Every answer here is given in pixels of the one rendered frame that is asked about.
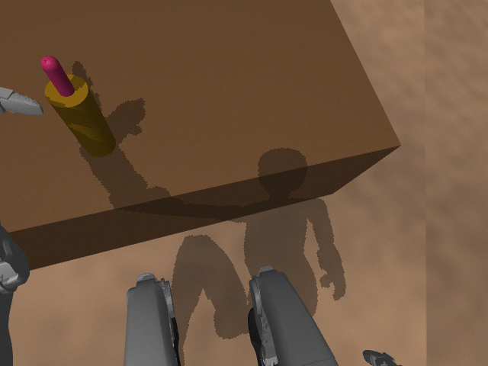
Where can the left robot hand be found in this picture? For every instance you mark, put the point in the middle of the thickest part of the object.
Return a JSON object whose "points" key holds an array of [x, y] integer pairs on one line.
{"points": [[18, 104]]}

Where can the right robot foot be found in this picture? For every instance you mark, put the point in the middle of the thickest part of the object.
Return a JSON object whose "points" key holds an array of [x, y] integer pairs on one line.
{"points": [[255, 338]]}

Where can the bottle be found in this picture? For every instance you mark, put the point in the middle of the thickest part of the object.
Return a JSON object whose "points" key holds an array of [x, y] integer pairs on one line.
{"points": [[74, 103]]}

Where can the right robot hand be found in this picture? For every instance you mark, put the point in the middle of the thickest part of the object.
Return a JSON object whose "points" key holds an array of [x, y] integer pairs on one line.
{"points": [[378, 359]]}

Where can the left robot arm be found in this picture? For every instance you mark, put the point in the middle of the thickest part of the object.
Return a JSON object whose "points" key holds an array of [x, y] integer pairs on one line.
{"points": [[14, 271]]}

